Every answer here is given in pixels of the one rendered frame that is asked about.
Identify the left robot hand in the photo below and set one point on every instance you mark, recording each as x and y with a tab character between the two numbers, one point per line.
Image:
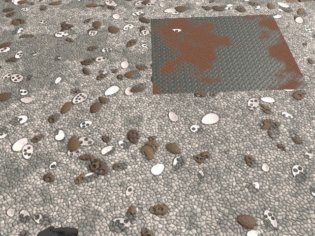
60	231

